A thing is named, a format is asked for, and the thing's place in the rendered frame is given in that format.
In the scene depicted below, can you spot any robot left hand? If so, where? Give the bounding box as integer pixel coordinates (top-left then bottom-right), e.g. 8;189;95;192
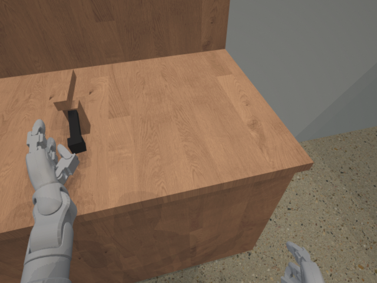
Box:
25;119;80;191

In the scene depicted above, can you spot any counter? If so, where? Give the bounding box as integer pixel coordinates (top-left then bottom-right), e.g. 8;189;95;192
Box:
0;0;314;283

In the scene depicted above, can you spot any robot left forearm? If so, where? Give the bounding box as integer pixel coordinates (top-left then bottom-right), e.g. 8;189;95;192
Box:
21;183;77;283

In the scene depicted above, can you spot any tap lever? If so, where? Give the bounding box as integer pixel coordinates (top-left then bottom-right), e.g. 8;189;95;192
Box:
67;110;87;154

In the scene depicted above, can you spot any robot right hand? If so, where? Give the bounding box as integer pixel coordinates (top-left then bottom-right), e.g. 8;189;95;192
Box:
281;241;325;283

